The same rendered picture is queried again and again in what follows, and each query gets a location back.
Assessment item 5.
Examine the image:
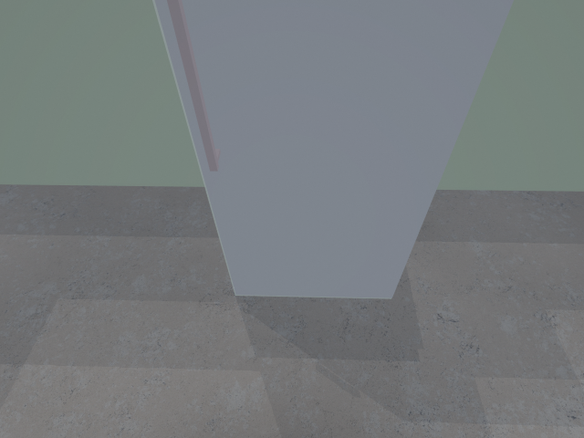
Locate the fridge door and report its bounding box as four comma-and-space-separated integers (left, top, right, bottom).
155, 0, 514, 298

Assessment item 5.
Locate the handle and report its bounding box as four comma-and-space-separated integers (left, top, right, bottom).
167, 0, 221, 172

